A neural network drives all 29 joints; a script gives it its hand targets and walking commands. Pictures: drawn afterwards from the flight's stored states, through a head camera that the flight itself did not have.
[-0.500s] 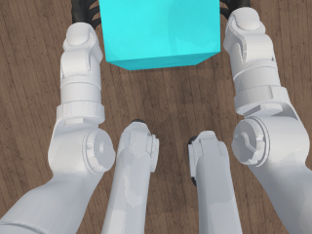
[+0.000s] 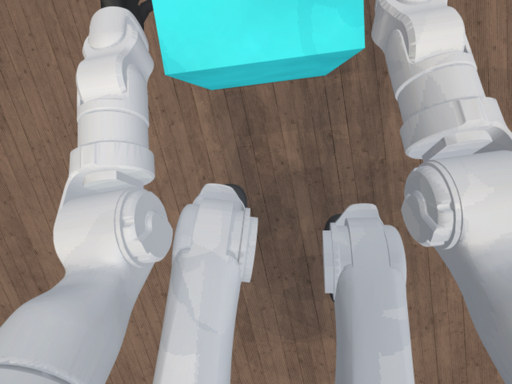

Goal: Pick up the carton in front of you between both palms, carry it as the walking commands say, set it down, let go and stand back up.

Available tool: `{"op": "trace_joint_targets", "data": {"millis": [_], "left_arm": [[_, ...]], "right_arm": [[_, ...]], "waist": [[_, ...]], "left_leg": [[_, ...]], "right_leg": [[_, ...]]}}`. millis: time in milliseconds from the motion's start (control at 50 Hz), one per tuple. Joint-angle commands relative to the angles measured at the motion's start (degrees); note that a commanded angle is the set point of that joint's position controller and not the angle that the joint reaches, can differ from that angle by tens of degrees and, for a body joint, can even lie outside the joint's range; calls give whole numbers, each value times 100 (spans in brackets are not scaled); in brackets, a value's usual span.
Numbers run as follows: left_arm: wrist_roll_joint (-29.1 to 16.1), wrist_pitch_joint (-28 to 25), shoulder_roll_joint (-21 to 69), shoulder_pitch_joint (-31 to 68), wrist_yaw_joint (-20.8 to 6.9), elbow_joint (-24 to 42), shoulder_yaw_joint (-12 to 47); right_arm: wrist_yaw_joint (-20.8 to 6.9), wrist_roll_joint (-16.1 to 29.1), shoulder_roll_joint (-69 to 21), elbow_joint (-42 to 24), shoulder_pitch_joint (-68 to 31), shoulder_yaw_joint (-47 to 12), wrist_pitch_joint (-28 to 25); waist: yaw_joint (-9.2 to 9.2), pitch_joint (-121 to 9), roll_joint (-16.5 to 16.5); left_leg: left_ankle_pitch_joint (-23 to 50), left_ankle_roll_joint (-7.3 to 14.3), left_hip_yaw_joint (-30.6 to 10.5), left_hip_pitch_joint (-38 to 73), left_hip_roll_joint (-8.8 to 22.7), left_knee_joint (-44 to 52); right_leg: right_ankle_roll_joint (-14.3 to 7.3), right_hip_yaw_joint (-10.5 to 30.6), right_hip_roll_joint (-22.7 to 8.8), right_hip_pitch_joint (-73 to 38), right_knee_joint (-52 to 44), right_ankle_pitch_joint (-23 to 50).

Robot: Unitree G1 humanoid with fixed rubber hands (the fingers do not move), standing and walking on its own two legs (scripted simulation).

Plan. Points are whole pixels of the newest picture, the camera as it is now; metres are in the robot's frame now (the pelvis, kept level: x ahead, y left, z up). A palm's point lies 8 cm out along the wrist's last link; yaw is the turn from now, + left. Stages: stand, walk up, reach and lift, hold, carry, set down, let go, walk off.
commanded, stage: set down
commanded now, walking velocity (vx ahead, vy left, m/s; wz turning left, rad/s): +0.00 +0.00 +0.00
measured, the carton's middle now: out of the picture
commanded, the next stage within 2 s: none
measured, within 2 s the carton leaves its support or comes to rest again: rests again in 0.12 s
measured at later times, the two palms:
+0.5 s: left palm (129, 26) +0.49 +0.25 -0.18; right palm out of the picture +0.56 -0.06 -0.18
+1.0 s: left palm (132, 33) +0.49 +0.26 -0.21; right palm out of the picture +0.57 -0.08 -0.22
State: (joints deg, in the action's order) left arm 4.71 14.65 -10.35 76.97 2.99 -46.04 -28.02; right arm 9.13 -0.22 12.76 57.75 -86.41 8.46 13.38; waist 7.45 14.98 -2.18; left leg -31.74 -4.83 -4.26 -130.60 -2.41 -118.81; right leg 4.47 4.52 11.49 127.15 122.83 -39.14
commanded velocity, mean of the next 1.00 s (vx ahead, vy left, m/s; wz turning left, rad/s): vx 0.00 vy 0.00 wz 0.00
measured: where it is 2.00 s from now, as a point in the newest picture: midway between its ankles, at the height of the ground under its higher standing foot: (282, 260)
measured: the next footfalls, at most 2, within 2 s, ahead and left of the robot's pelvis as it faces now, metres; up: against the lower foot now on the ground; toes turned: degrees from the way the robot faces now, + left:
none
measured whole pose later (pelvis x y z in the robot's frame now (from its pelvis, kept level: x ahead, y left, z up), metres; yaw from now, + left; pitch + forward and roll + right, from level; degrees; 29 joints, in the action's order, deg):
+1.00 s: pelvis -0.01 +0.00 -0.02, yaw +1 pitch +35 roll +2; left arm 3.1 4.5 -17.4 85.3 1.2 -63.7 -28.0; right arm 4.9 0.8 19.2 64.6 -92.3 5.1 7.8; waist 7.0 28.5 -1.0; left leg -31.8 -4.2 -2.5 -126.7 -0.4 -123.2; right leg 2.5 2.9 8.1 124.0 128.0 -39.2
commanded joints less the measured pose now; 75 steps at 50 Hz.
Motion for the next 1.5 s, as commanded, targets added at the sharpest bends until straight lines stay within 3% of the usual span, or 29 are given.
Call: {"op": "trace_joint_targets", "data": {"millis": [0, 160, 440, 640, 760, 800, 840, 900, 960, 1080, 1200, 1280, 1380, 1480], "left_arm": [[-542, -137, 4428, 3510, -1658, 349, 2301], [-500, -244, 4001, 3880, -1636, 351, 2225], [-70, -229, 3463, 3298, -1642, -462, 1517], [244, -172, 2878, 2909, -1666, -848, 985], [305, -269, 2672, 2736, -1608, -942, 770], [300, -358, 2381, 2604, -1506, -999, 648], [284, -506, 1452, 2285, -1247, -1151, 379], [155, -966, -1380, 1700, -380, -1302, -167], [-367, -1277, -1948, 2086, 24, -1285, 58], [-1246, -1406, -2044, 2279, 82, -1255, 834], [-1638, -1171, -2114, 2193, 182, -953, 1127], [-1616, -892, -2027, 2175, 302, -407, 1193], [-1310, -630, -1637, 1911, 330, -490, 1094], [-949, -631, -1396, 1684, 270, -441, 851]], "right_arm": [[-1356, 461, -5358, -685, -2927, -1597, -243], [-1385, 483, -4891, -539, -3138, -1468, -328], [-1574, -90, -4030, 317, -2546, -728, -258], [-1594, -395, -3450, 686, -2183, -398, -147], [-1540, -460, -3175, 554, -2169, -409, -215], [-1452, -487, -2802, 481, -2171, -423, -276], [-1238, -495, -1850, 436, -2027, -360, -354], [-522, -281, 1023, 339, -1704, -101, -571], [-292, 343, 1442, 111, -2177, -455, -707], [-365, 1240, 1387, -289, -2537, -1329, -773], [-300, 1163, 1706, -467, -2399, -1090, -592], [-235, 954, 1773, -732, -2315, -741, -375], [-304, 612, 1658, -219, -1947, -291, -177], [-428, 330, 1510, 49, -1677, 1, -238]], "waist": [[604, -6669, -793], [582, -6081, -602], [331, -4260, -610], [267, -3443, -626], [321, -3512, -616], [338, -3629, -585], [346, -3765, -560], [399, -4347, -509], [530, -5190, -458], [696, -6350, -620], [497, -7304, -521], [352, -7975, -297], [228, -6992, -118], [210, -6704, -82]], "left_leg": [[2945, 253, 1054, 3723, -254, 442], [2610, 285, 974, 3625, -212, 363], [1596, 353, 783, 2933, -198, 366], [1111, 398, 758, 2452, -162, 316], [1272, 358, 784, 2492, -129, 229], [1390, 300, 814, 2615, -95, 193], [1521, 230, 868, 2758, -49, 162], [1857, 139, 914, 3161, 80, 109], [2571, 194, 860, 3575, 142, 5], [3314, 305, 759, 4179, 211, -6], [3181, 285, 801, 5074, 174, 242], [2989, 266, 905, 5649, 65, 611], [2243, 221, 951, 4969, 12, 1174], [2165, 180, 940, 4622, -1, 1619]], "right_leg": [[-206, -802, -54, -2710, -1033, 2652], [-284, -754, -69, -2391, -957, 2146], [-408, -699, -172, -1773, -959, 1274], [-432, -550, -236, -1816, -1012, 1032], [-371, -488, -266, -2036, -935, 1312], [-326, -474, -294, -2189, -892, 1459], [-274, -481, -370, -2380, -872, 1577], [-128, -447, -546, -2755, -792, 1881], [-98, -391, -654, -2840, -618, 2408], [-135, -507, -773, -3079, -417, 2682], [-186, -824, -695, -3202, -577, 2130], [-255, -978, -582, -3290, -952, 1787], [-341, -902, -574, -2816, -1542, 1238], [-335, -819, -564, -2669, -2013, 1311]]}}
